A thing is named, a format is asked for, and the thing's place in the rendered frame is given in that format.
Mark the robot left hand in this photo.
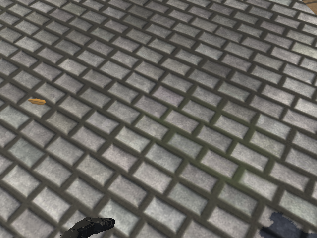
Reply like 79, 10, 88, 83
59, 216, 115, 238

